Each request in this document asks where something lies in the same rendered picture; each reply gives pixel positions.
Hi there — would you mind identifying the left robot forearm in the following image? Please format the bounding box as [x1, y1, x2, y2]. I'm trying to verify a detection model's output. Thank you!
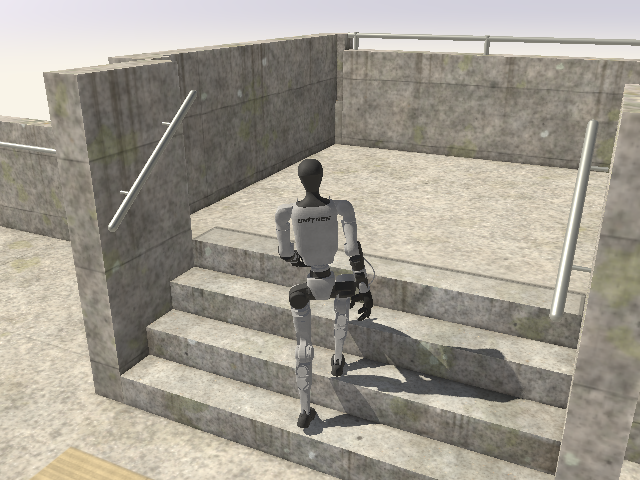
[278, 246, 299, 263]

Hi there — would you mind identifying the left robot hand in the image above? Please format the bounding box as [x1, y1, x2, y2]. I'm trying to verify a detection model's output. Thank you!
[291, 250, 311, 267]

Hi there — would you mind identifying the robot right upper arm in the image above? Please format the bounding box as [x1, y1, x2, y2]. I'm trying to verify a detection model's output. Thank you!
[334, 200, 360, 257]

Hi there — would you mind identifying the robot head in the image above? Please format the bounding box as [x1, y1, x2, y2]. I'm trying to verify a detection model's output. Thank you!
[296, 159, 330, 208]

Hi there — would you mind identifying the right robot forearm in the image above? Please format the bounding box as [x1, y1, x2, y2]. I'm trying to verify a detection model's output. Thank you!
[349, 241, 370, 293]

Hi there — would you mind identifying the right robot hand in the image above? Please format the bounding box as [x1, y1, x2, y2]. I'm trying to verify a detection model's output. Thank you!
[350, 290, 373, 321]

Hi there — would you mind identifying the robot left upper arm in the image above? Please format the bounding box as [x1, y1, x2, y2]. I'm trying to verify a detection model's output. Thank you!
[275, 203, 294, 257]

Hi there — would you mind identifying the robot torso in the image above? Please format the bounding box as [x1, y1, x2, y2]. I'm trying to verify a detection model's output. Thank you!
[291, 196, 338, 300]

